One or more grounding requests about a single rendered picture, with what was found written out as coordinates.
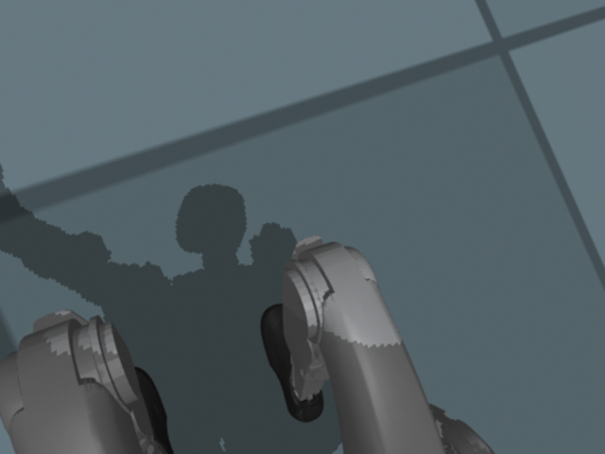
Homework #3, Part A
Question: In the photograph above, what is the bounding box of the right robot hand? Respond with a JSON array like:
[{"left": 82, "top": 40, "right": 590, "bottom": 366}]
[{"left": 429, "top": 404, "right": 495, "bottom": 454}]

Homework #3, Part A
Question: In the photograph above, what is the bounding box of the right robot foot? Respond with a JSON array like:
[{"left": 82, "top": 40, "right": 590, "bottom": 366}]
[{"left": 261, "top": 304, "right": 323, "bottom": 422}]

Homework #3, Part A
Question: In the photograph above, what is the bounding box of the left robot foot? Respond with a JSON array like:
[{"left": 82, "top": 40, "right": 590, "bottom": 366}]
[{"left": 134, "top": 367, "right": 174, "bottom": 454}]

